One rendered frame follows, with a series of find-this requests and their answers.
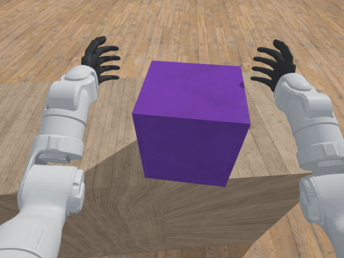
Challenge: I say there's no right robot upper arm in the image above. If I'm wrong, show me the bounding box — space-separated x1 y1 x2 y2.
299 172 344 258

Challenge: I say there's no right robot forearm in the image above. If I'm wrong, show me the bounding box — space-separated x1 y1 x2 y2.
274 73 344 174

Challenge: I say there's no carton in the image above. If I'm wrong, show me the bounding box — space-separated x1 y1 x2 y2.
132 61 251 187

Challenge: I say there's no pedestal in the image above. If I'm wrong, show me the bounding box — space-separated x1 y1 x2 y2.
0 72 313 258

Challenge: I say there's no left robot upper arm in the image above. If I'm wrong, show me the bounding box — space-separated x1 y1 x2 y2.
0 164 85 258

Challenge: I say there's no right robot hand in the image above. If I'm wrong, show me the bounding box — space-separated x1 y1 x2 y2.
250 39 296 92

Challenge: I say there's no left robot hand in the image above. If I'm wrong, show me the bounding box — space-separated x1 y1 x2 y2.
81 36 120 86

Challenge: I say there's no left robot forearm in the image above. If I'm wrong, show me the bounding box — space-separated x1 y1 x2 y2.
17 65 98 210

